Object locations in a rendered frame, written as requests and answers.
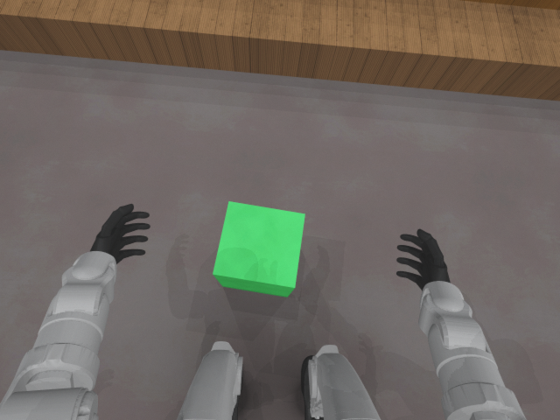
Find robot thigh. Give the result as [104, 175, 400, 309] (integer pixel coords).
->
[308, 353, 381, 420]
[177, 350, 242, 420]

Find robot left upper arm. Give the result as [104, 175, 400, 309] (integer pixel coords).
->
[0, 387, 99, 420]

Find left robot hand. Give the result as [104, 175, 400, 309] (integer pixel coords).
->
[89, 204, 151, 264]

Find carton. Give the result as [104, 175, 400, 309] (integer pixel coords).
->
[213, 201, 305, 298]

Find right robot forearm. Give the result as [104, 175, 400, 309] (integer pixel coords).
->
[418, 281, 527, 420]

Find robot right thigh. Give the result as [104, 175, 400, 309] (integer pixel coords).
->
[308, 353, 381, 420]

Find robot left thigh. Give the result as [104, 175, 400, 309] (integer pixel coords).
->
[177, 350, 242, 420]

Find left robot forearm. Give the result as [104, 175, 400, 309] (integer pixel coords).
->
[0, 251, 117, 411]

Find right robot hand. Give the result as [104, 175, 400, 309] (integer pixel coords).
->
[396, 229, 451, 291]

